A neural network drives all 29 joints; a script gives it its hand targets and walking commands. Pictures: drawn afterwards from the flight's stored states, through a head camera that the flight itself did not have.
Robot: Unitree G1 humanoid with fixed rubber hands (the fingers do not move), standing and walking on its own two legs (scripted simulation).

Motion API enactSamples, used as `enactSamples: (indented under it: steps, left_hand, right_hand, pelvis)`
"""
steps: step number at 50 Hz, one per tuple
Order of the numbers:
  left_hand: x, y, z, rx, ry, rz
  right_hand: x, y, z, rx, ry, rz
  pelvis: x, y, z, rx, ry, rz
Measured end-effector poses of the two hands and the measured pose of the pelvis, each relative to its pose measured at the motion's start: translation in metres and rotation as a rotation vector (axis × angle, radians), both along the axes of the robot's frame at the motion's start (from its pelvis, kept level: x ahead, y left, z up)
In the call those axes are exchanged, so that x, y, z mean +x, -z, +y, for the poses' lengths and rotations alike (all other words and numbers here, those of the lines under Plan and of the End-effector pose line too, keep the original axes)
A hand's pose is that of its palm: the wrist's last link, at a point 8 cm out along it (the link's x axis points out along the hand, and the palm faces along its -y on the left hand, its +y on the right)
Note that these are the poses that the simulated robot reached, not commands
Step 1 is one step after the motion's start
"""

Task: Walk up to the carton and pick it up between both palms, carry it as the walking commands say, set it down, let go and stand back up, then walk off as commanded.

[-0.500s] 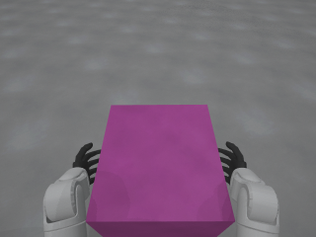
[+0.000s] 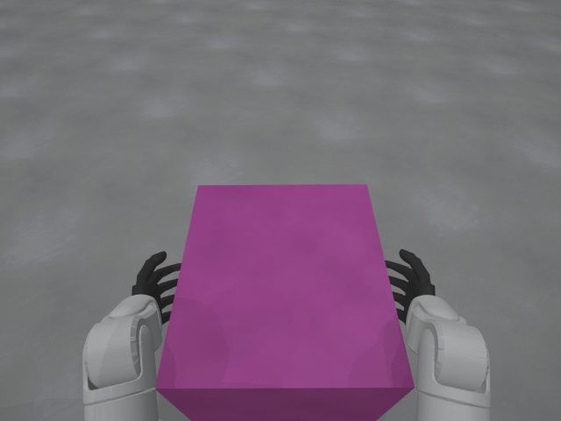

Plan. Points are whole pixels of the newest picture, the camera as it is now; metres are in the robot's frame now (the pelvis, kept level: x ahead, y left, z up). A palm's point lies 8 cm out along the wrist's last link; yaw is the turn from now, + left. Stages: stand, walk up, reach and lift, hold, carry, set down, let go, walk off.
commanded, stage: carry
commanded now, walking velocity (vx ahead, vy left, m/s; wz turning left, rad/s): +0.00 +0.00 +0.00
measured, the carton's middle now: (283, 304) +0.30 +0.00 -0.01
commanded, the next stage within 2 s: hold in 1.22 s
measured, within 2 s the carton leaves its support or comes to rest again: neither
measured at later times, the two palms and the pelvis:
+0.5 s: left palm (163, 304) +0.26 +0.16 +0.07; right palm (429, 306) +0.25 -0.19 +0.07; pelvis +0.00 -0.01 +0.00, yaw -1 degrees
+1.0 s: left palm (172, 307) +0.26 +0.15 +0.06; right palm (433, 309) +0.26 -0.20 +0.05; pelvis +0.00 -0.02 +0.00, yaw -1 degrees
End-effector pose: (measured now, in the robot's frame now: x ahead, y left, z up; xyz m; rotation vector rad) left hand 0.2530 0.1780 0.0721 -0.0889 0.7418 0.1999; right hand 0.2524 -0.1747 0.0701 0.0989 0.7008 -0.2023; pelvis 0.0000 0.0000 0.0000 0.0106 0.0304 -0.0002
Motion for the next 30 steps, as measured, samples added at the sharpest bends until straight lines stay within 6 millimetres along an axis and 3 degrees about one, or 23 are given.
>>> enactSamples:
  steps: [30]
  left_hand:
    - [0.006, 0.008, -0.019, 0.013, 0.017, -0.006]
  right_hand:
    - [0.002, 0.009, -0.019, -0.013, 0.003, -0.004]
  pelvis:
    - [-0.001, 0.001, -0.015, -0.001, 0.008, 0.002]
